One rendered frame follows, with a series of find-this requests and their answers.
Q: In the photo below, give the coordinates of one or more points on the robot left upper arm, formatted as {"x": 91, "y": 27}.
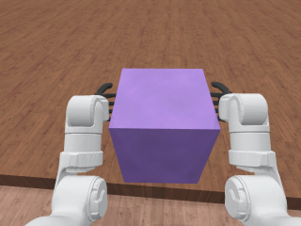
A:
{"x": 78, "y": 201}

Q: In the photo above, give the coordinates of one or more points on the right robot hand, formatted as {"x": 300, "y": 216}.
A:
{"x": 218, "y": 95}

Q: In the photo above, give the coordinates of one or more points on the carton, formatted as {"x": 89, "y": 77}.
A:
{"x": 163, "y": 125}

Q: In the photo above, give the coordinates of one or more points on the right robot forearm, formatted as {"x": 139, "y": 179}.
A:
{"x": 250, "y": 145}

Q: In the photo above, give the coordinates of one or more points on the robot right upper arm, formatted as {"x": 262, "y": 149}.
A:
{"x": 257, "y": 200}

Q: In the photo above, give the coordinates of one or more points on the left robot hand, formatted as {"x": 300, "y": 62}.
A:
{"x": 100, "y": 92}

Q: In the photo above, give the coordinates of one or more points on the left robot forearm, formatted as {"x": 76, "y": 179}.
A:
{"x": 85, "y": 115}

